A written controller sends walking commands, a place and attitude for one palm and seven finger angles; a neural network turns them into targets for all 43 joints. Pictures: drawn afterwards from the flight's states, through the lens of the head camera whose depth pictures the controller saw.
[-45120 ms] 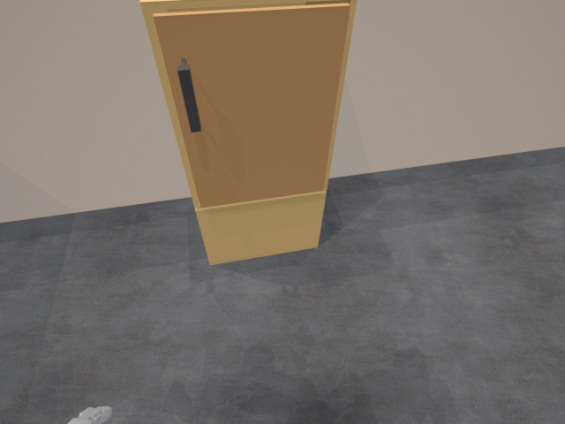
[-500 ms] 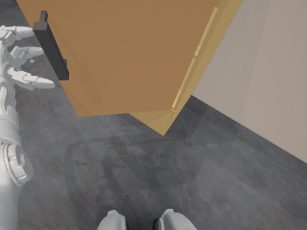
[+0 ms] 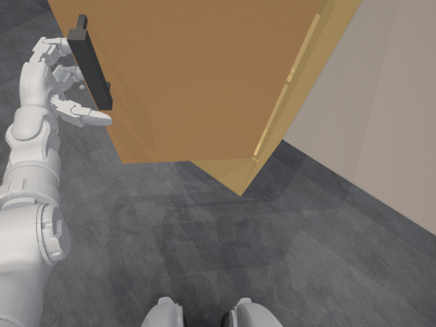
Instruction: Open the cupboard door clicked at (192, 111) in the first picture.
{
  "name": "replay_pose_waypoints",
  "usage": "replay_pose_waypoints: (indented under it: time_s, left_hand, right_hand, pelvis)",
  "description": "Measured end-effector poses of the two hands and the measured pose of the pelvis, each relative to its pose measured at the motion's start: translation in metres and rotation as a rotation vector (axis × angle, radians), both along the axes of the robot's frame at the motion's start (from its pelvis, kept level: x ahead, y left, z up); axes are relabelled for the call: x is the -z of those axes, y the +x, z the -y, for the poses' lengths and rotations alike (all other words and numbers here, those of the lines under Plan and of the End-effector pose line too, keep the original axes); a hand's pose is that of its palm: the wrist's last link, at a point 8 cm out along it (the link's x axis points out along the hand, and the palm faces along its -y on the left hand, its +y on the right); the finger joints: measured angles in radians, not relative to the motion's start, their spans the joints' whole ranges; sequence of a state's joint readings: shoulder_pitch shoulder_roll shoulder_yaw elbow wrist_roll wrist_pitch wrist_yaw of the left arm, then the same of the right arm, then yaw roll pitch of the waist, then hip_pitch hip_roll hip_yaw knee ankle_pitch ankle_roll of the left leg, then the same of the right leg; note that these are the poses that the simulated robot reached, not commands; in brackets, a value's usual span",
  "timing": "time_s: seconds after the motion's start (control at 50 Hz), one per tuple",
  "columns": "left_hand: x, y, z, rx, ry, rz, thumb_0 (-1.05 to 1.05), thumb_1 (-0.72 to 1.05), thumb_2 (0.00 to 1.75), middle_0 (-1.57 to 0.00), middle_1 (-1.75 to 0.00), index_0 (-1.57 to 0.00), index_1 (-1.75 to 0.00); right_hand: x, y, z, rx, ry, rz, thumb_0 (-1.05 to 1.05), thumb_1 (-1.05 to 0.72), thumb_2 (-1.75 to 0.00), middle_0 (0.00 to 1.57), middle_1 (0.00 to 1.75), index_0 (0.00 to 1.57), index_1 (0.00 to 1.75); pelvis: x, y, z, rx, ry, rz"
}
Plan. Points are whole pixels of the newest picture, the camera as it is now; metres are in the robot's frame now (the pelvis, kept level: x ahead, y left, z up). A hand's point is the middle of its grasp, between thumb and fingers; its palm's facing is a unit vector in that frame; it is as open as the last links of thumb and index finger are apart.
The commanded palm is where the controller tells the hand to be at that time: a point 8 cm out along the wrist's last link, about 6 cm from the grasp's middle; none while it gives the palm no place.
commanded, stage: slide the fingers in behind the handle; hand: left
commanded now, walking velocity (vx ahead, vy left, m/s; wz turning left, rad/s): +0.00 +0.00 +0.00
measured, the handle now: (95, 66) +0.56 +0.20 +0.09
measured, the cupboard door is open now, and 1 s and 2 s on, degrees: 42 41 44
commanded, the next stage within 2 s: close the thumb around the handle in 0.82 s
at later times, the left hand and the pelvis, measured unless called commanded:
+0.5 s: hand (107, 84) +0.52 +0.17 +0.09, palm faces +0.07 -1.00 -0.01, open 14.0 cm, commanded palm +0.49 +0.22 +0.09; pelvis +0.00 -0.02 +0.00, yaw -1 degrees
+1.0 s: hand (106, 84) +0.52 +0.17 +0.09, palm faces +0.06 -1.00 -0.01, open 13.8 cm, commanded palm +0.50 +0.21 +0.09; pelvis +0.00 -0.02 +0.00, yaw +0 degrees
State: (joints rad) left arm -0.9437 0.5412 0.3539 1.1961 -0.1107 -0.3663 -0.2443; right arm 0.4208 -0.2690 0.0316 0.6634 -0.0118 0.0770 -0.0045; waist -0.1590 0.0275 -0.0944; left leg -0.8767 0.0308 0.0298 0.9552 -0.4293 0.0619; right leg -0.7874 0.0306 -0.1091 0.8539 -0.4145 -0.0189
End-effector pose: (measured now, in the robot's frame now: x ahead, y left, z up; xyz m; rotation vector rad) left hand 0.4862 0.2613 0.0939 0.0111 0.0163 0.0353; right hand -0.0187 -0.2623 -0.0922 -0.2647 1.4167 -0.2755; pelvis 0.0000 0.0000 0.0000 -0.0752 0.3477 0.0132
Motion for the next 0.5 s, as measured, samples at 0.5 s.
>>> replay_pose_waypoints:
  time_s: [0.5]
  left_hand:
    - [-0.001, 0.006, 0.04, -0.032, -0.001, -0.007, -0.01, -0.5, 0.3, -0.29, -1.2, -0.29, -1.2]
  right_hand:
    - [0.004, -0.012, 0.014, 0.047, 0.028, 0.027, 0.01, -0.9, -0.9, 0.2, 0.3, 0.21, 0.3]
  pelvis:
    - [-0.001, -0.002, 0.018, 0.027, 0.027, 0.006]
